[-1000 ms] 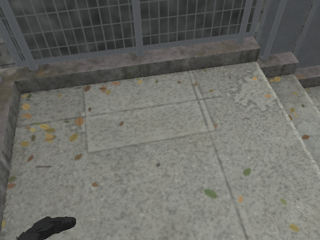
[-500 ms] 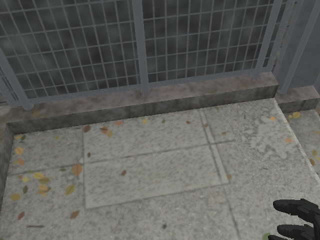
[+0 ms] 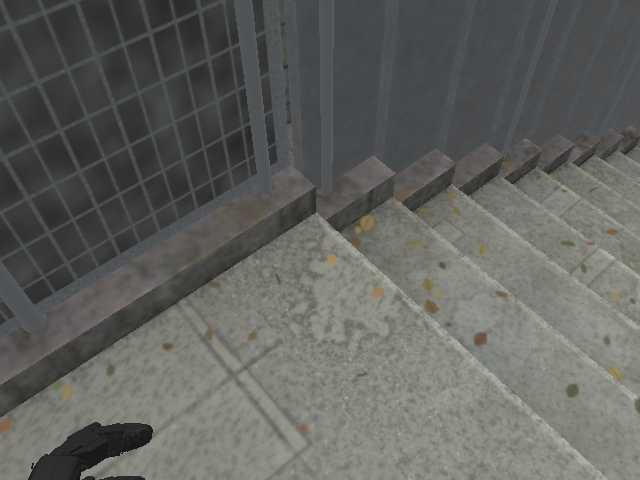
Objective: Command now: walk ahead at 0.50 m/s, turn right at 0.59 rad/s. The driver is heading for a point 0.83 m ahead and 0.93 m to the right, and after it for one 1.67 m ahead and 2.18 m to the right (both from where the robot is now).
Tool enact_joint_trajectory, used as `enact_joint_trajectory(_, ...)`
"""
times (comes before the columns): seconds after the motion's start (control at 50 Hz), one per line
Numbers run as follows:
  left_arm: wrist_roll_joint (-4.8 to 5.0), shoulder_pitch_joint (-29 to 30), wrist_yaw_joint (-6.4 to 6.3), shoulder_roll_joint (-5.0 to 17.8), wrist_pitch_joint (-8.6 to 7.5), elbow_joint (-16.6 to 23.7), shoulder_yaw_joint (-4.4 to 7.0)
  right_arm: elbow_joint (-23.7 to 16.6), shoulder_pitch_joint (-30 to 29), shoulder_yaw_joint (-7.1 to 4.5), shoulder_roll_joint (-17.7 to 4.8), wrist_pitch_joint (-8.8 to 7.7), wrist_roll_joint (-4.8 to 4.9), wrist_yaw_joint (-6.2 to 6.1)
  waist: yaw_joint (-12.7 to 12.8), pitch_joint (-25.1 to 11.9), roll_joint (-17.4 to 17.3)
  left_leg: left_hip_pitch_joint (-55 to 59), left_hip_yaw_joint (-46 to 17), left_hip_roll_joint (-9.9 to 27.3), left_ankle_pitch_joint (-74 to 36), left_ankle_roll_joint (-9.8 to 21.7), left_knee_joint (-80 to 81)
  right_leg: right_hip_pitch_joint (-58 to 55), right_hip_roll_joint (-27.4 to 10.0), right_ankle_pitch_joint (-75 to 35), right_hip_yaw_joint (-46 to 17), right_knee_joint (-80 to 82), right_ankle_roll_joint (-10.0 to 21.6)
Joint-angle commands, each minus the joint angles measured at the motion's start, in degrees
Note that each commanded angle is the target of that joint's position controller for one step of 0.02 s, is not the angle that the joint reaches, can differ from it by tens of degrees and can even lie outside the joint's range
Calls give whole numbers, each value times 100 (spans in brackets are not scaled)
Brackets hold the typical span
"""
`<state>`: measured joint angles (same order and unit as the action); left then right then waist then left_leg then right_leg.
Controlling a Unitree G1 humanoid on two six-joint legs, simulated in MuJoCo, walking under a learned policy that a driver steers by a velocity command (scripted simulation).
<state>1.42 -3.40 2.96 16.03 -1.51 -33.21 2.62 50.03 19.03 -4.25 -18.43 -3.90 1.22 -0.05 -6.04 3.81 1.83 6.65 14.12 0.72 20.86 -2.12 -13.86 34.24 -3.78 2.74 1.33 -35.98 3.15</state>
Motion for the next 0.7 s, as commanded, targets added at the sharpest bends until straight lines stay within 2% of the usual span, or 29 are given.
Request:
enact_joint_trajectory(0.02, -25, -696, 22, 883, -25, 266, 383, -330, -185, -280, -1208, 60, 55, -77, 844, -566, -869, -223, -190, 1392, -6073, 705, -1373, -1436, 608, 690, 478, 12, 363)
enact_joint_trajectory(0.04, -22, -1645, -52, 1155, 9, 2, 562, -381, -261, -247, -1150, 84, 63, -120, 1419, -1048, -683, -930, -53, 1217, -5750, 533, -2757, -2882, 761, 459, 378, 404, 643)
enact_joint_trajectory(0.06, 44, -2274, -173, 1647, 88, -176, 691, -472, 8, -53, -674, 68, -186, -116, 1488, -1586, 639, -2690, -98, 877, -2216, 336, -4654, -4721, -309, 290, -1246, 418, 1014)
enact_joint_trajectory(0.08, 82, -1902, -160, 1918, -14, 112, 660, -839, 221, 126, -262, -112, -244, -16, 933, -2416, 1587, -4888, -1143, -286, 1410, 112, -6428, -6137, -1577, 1554, -4725, 1442, 2208)
enact_joint_trajectory(0.1, -1, -2007, -129, 1418, -134, 123, 521, -863, -481, -18, -877, -302, -47, 71, 1369, -2309, 565, -5445, -2019, 32, 1033, 247, -6671, -5873, -1627, 1616, -4699, 1928, 1939)
enact_joint_trajectory(0.12, -57, -1842, -111, 1250, -233, 20, 456, -1020, -881, -12, -883, -390, 71, 78, 1261, -1573, 306, -5521, -1954, 260, 446, 365, -6309, -5116, -1412, 1039, -3826, 1972, 1677)
enact_joint_trajectory(0.14, -72, -1515, -102, 1136, -276, 3, 426, -957, -839, 32, -713, -421, 8, 30, 954, -1094, -256, -5186, -1947, 491, 61, 323, -5785, -4243, -1148, 279, -3177, 1972, 1502)
enact_joint_trajectory(0.16, -85, -1183, -112, 968, -277, 54, 362, -850, -710, 2, -762, -383, -92, -1, 711, -868, -229, -4761, -1976, 666, -166, 236, -5321, -3607, -956, -348, -2655, 2033, 1402)
enact_joint_trajectory(0.18, -114, -977, -117, 838, -253, 129, 311, -833, -591, -7, -750, -301, -129, 24, 532, -780, 1, -4367, -2003, 734, -291, 175, -5105, -3174, -751, -601, -2384, 2153, 1369)
enact_joint_trajectory(0.2, -111, -888, -116, 807, -256, 130, 302, -806, -514, -7, -688, -226, -163, 40, 458, -716, 60, -4182, -1924, 691, -398, 74, -4924, -2880, -640, -815, -2213, 2268, 1392)
enact_joint_trajectory(0.22, -86, -893, -154, 790, -245, 88, 310, -826, -534, 9, -592, -189, -194, 64, 442, -702, 1, -4066, -1852, 632, -551, -22, -4765, -2649, -550, -892, -2038, 2341, 1429)
enact_joint_trajectory(0.24, -73, -931, -180, 899, -255, 49, 338, -876, -640, 12, -552, -128, -241, 68, 441, -589, 44, -4140, -1785, 575, -858, -103, -4506, -2458, -446, -1001, -1847, 2401, 1443)
enact_joint_trajectory(0.26, -68, -1062, -223, 1011, -238, -33, 370, -970, -914, 32, -481, -102, -248, 52, 510, -467, 9, -4187, -1754, 515, -1157, -178, -4210, -2308, -391, -950, -1744, 2445, 1397)
enact_joint_trajectory(0.3, -130, -1005, -284, 1042, -221, -58, 357, -1105, -1237, 73, -473, -80, -257, 77, 577, -261, 125, -4125, -1739, 417, -1946, -274, -3386, -2056, -177, -793, -1556, 2440, 1236)
enact_joint_trajectory(0.32, -155, -964, -303, 1044, -215, -66, 362, -1084, -1294, 79, -450, -94, -300, 62, 591, -270, 281, -3939, -1740, 359, -2303, -277, -3011, -1898, -57, -767, -1443, 2323, 1106)
enact_joint_trajectory(0.38, -61, -1333, -308, 1012, -210, -250, 371, -1234, -1848, 162, -301, -131, -210, 100, 912, -253, 235, -3495, -1729, 171, -2836, -244, -2179, -1820, -83, -124, -1578, 2191, 984)
enact_joint_trajectory(0.4, -38, -1401, -310, 1082, -198, -297, 395, -1316, -1988, 150, -376, -151, -170, 119, 931, -196, 249, -3519, -1804, 149, -2746, -220, -2005, -1937, -168, 62, -1778, 2101, 987)
enact_joint_trajectory(0.44, 47, -1676, -372, 957, -121, -424, 368, -1390, -2192, 91, -455, -241, -7, 146, 1002, -282, 226, -3639, -1956, 125, -2428, -122, -1656, -2579, -382, 472, -2214, 1802, 943)
enact_joint_trajectory(0.46, 50, -1841, -383, 882, -74, -562, 348, -1286, -2025, 73, -515, -295, 8, 137, 964, -287, 217, -3515, -1951, 104, -2268, -36, -1529, -2825, -463, 437, -2356, 1604, 914)
enact_joint_trajectory(0.48, 11, -1875, -383, 925, -63, -626, 364, -1198, -1935, 63, -563, -303, -33, 156, 911, -159, 343, -3414, -1951, 73, -1936, 62, -1451, -2867, -504, 517, -2493, 1498, 890)
enact_joint_trajectory(0.5, -38, -1773, -381, 854, -23, -625, 335, -1064, -1677, 11, -680, -317, -19, 125, 769, -243, 511, -3064, -1853, -12, -1601, 168, -1337, -2914, -422, 430, -2576, 1242, 839)
enact_joint_trajectory(0.52, -45, -1715, -384, 785, -24, -642, 301, -921, -1227, -49, -775, -351, -53, 106, 494, -411, 522, -2336, -1768, -64, -1639, 348, -1136, -2781, -229, 188, -2507, 850, 719)
enact_joint_trajectory(0.54, -77, -1652, -367, 481, -49, -564, 198, -816, -500, -141, -1001, -402, -170, 107, 166, -1054, 249, -1046, -2372, 577, -1328, 716, -1289, -2251, 121, 547, -2163, -431, 504)
enact_joint_trajectory(0.56, 45, -2171, -365, 294, -83, -298, 138, -685, 265, -311, -1582, -345, -300, 76, 211, -1918, -1251, 943, -4571, 1913, -187, 1660, -975, -445, 967, 1646, -1284, -2367, -53)
enact_joint_trajectory(0.58, 136, -1995, -389, 595, -160, -211, 170, -561, 462, -264, -1249, -256, -171, 113, 121, -1920, -1920, 1199, -6030, 2389, 1240, 1925, -331, 717, 901, 3147, -1260, -3293, -172)
enact_joint_trajectory(0.6, 167, -1605, -370, 1030, -144, -186, 303, -706, 101, -119, -716, -224, -131, 100, 52, -1179, -1418, 646, -5344, 2181, 1456, 1665, -234, 1084, 582, 2758, -1375, -3618, -170)
enact_joint_trajectory(0.64, 41, -1021, -379, 969, -57, -71, 341, -742, -395, -61, -528, -142, -193, 51, 169, -376, -770, -555, -3931, 1772, 168, 1241, -120, 866, 176, 2036, -1000, -3439, -181)
enact_joint_trajectory(0.66, 3, -953, -322, 775, -11, 8, 330, -728, -473, -33, -445, -161, -161, 18, 303, -243, -715, -957, -3448, 1609, -412, 1133, 16, 593, 10, 1733, -1022, -3147, -170)
enact_joint_trajectory(0.7, 22, -943, -269, 520, 78, 61, 292, -654, -573, -85, -513, -227, -153, 11, 432, -135, -847, -1290, -2819, 1465, -747, 1159, 371, 357, -159, 1449, -848, -2667, -162)
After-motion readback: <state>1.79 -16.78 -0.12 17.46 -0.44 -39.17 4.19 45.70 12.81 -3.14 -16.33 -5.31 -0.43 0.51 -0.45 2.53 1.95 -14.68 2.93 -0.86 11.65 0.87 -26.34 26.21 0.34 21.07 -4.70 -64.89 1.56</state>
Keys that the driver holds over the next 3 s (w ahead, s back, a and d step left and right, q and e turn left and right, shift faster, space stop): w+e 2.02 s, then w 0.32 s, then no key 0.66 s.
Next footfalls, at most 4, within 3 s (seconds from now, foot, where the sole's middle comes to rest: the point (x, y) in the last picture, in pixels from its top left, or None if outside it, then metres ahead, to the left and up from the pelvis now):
0.04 right None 0.20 -0.10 -0.77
0.54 left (288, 449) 0.50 0.05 -0.77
1.02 right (441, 385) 0.60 -0.29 -0.77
1.64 left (419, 267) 1.02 -0.34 -0.92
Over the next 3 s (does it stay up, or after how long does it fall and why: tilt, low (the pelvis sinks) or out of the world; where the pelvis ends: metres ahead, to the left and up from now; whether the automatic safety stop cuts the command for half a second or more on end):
stays up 1.00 -0.76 -0.31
